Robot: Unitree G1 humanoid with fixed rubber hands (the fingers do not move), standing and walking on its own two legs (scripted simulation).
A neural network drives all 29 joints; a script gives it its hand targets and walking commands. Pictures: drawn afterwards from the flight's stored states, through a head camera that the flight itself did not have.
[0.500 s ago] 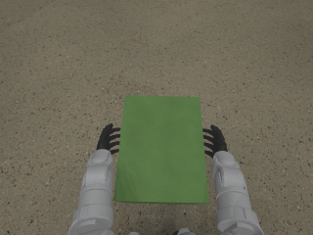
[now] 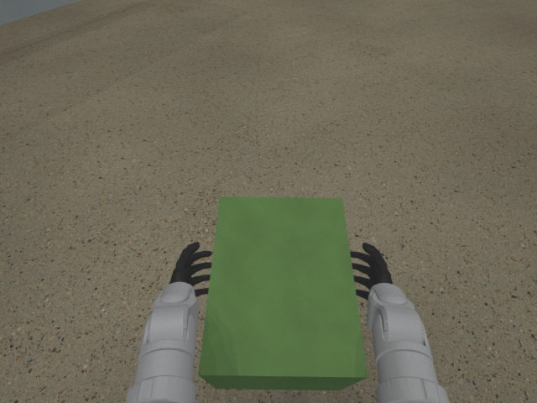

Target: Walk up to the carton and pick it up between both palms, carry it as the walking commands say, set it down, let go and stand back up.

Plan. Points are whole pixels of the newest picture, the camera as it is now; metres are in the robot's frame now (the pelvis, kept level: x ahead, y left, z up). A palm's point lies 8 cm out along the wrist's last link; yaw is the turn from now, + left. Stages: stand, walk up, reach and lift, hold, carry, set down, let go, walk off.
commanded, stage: reach and lift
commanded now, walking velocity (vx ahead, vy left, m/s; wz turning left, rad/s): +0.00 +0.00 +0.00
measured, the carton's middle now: (279, 293) +0.35 -0.02 -0.06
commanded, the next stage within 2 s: hold in 1.54 s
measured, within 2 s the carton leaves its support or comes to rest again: neither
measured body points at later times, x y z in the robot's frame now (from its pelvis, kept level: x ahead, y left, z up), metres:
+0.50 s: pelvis +0.01 +0.00 +0.01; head -0.05 +0.00 +0.46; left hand +0.32 +0.14 +0.06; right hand +0.31 -0.17 +0.06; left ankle +0.01 +0.12 -0.74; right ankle +0.02 -0.13 -0.74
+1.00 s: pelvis +0.01 +0.00 +0.01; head -0.04 +0.00 +0.46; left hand +0.31 +0.15 +0.05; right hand +0.31 -0.16 +0.05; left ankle +0.01 +0.12 -0.74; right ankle +0.02 -0.13 -0.74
